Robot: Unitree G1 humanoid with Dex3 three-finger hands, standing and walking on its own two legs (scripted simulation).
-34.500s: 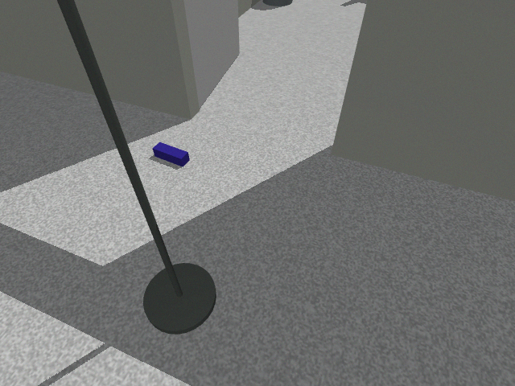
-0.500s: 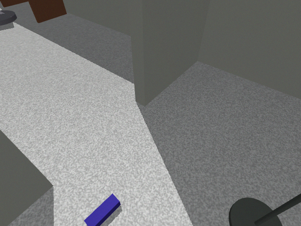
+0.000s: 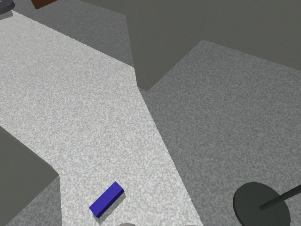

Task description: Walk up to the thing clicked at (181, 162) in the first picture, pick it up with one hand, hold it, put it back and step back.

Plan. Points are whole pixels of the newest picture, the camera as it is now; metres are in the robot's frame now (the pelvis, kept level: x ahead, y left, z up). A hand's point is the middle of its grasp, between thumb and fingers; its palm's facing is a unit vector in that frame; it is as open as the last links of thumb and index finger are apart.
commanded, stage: walk up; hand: left
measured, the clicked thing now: (107, 199) +0.38 +0.32 -0.73
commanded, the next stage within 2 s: none
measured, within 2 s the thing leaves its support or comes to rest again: neither
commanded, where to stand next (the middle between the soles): +0.02 +0.04 m, yaw +6 degrees
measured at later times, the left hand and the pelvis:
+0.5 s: hand out of the picture +0.02 +0.33 -0.16, palm faces +0.10 -0.92 -0.37, open 7.4 cm; pelvis -0.02 +0.05 -0.01, yaw +6 degrees
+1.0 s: hand out of the picture +0.08 +0.31 -0.16, palm faces +0.10 -0.91 -0.40, open 7.4 cm; pelvis +0.00 +0.02 -0.02, yaw +8 degrees
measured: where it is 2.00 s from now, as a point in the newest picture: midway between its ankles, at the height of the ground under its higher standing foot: outside the picture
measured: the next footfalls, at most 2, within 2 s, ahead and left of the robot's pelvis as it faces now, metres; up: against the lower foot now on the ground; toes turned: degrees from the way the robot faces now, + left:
left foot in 0.28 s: +0.02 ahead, +0.17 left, +0.00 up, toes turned +4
left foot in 1.22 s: -0.01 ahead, +0.17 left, +0.00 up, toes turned +9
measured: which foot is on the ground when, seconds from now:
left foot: up 0.00-0.26, down 0.28-0.96, up 0.98-1.00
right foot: down 0.00-1.00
